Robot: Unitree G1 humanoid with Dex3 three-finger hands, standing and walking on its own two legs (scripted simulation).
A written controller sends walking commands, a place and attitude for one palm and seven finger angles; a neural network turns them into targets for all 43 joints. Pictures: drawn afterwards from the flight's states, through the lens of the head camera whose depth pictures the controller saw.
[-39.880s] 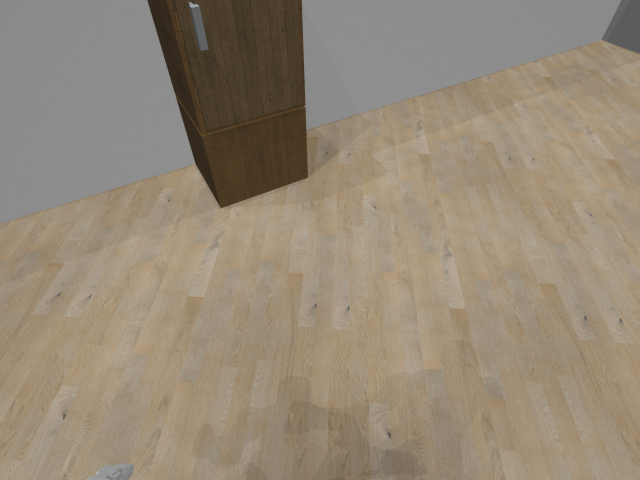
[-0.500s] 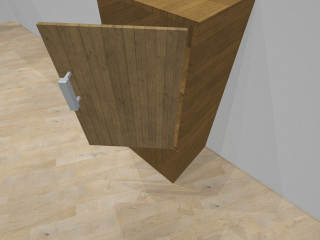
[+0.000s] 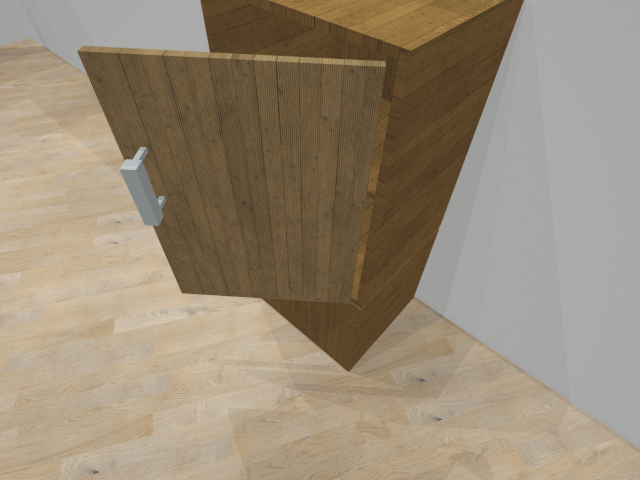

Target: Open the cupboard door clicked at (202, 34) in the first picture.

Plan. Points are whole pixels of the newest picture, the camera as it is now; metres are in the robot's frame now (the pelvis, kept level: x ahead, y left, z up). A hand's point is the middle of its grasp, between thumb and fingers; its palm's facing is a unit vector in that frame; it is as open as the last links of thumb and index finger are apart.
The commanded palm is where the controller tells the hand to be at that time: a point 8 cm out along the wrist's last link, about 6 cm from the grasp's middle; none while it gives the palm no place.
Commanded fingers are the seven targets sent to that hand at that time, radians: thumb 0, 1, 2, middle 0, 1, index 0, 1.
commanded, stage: look again from close up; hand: left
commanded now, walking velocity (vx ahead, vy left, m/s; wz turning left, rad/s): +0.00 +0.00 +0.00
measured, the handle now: (148, 186) +0.55 +0.34 +0.03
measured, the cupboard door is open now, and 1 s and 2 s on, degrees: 39 39 39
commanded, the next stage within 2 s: shuffle to correct the standing spot in 0.36 s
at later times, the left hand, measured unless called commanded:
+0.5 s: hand out of the picture +0.00 +0.18 -0.18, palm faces +0.03 -0.98 -0.20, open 7.4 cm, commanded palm none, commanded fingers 0.00 0.90 0.90 -0.20 -0.30 -0.20 -0.30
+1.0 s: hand out of the picture +0.00 +0.26 -0.18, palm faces +0.07 -0.97 -0.25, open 7.4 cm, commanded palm none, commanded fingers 0.00 0.90 0.90 -0.20 -0.30 -0.20 -0.30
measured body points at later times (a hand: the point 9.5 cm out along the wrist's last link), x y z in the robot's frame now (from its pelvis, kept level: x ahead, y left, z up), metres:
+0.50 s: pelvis +0.00 +0.00 +0.00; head +0.01 +0.01 +0.45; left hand +0.00 +0.24 -0.16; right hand +0.03 -0.22 -0.16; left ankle -0.01 +0.11 -0.74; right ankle -0.06 -0.09 -0.74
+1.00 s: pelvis -0.01 +0.06 -0.01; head +0.02 +0.07 +0.44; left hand +0.00 +0.31 -0.16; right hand +0.04 -0.17 -0.15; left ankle +0.00 +0.11 -0.74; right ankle -0.07 -0.06 -0.68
